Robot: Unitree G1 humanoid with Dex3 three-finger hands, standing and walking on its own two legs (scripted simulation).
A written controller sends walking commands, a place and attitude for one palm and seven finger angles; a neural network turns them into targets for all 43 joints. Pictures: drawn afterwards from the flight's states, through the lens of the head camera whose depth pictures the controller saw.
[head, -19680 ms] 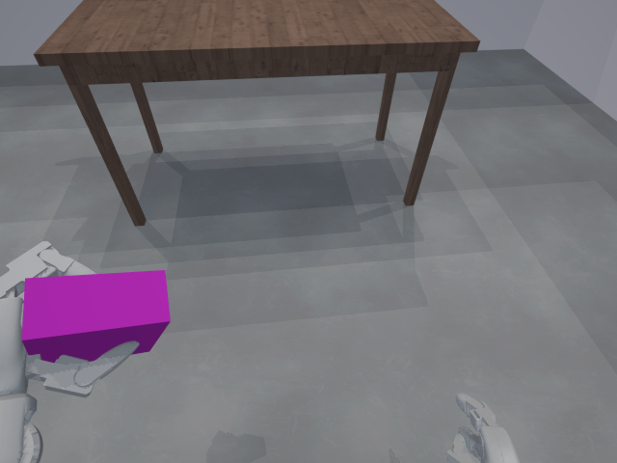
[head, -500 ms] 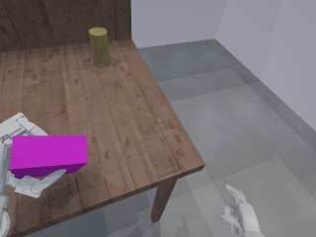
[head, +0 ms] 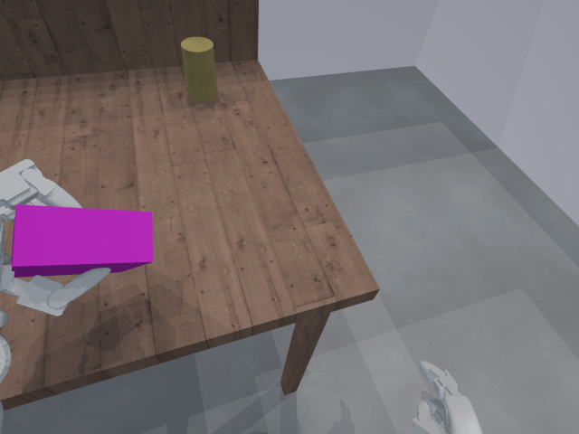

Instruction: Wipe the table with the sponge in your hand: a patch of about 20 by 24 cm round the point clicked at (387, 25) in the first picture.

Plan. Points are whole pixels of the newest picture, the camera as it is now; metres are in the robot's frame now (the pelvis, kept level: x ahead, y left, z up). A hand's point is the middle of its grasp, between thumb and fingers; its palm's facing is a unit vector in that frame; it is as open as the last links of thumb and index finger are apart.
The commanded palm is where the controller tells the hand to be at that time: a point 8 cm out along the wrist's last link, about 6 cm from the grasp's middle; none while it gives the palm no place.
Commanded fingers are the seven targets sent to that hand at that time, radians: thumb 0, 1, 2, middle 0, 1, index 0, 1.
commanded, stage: come to a stop and stand still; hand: left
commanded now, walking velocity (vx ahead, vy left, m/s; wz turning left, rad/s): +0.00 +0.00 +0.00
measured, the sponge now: (97, 245) +0.26 +0.25 +0.15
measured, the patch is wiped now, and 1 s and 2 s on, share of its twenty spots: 0.00 0.00 0.00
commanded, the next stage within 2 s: look again from close up in 0.82 s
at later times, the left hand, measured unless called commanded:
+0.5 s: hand (87, 240) +0.25 +0.25 +0.17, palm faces +0.39 -0.87 -0.29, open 9.2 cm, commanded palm +0.19 +0.28 +0.18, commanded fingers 0.00 0.10 1.30 -1.20 -1.60 -1.20 -1.60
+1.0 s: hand (68, 262) +0.23 +0.26 +0.15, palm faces +0.37 -0.87 -0.34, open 9.2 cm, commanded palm +0.18 +0.29 +0.18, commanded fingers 0.00 0.10 1.30 -1.20 -1.60 -1.20 -1.60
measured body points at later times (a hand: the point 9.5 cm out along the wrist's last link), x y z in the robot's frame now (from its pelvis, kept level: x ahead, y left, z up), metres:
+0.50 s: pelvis +0.02 +0.00 +0.00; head +0.04 +0.04 +0.45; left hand +0.22 +0.29 +0.19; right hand +0.21 -0.22 -0.06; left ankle +0.03 +0.07 -0.74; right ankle +0.02 -0.13 -0.74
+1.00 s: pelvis +0.01 +0.02 +0.00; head +0.03 +0.04 +0.45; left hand +0.21 +0.31 +0.17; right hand +0.19 -0.20 -0.06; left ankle +0.03 +0.07 -0.74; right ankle +0.02 -0.13 -0.74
